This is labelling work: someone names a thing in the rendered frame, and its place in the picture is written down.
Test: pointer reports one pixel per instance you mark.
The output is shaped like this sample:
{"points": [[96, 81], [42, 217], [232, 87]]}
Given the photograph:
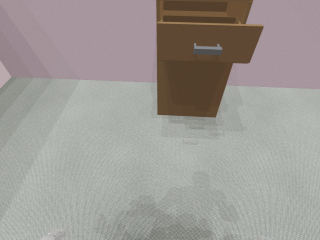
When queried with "cabinet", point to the cabinet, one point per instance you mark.
{"points": [[188, 88]]}

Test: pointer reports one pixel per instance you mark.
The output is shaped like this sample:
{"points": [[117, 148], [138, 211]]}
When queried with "drawer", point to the drawer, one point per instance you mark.
{"points": [[176, 35]]}

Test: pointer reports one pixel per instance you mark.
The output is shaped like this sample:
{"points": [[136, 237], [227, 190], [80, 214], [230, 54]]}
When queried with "handle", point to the handle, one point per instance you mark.
{"points": [[207, 50]]}

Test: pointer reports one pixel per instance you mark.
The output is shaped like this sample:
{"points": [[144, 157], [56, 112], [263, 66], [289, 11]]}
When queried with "robot left hand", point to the robot left hand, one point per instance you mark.
{"points": [[55, 234]]}

